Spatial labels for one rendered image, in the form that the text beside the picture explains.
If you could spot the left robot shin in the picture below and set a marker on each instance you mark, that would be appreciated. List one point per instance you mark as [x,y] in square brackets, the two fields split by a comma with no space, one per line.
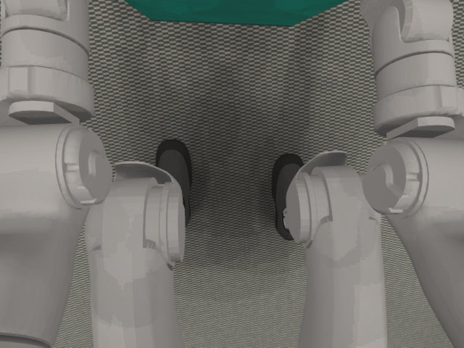
[93,223]

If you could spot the left robot upper arm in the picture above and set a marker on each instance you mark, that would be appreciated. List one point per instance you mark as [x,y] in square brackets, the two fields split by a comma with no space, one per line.
[50,176]

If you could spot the robot left forearm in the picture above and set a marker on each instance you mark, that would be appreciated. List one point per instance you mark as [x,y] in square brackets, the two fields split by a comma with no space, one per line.
[44,62]

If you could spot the robot right forearm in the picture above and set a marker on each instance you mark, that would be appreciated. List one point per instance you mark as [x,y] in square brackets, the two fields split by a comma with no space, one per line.
[414,67]

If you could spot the right robot thigh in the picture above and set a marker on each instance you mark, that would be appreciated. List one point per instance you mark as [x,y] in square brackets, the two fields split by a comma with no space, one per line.
[345,305]

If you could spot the carton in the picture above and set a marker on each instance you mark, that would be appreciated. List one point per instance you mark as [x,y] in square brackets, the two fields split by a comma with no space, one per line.
[282,13]

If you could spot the right robot upper arm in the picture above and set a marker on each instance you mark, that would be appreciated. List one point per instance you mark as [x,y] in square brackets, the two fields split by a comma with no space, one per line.
[418,184]

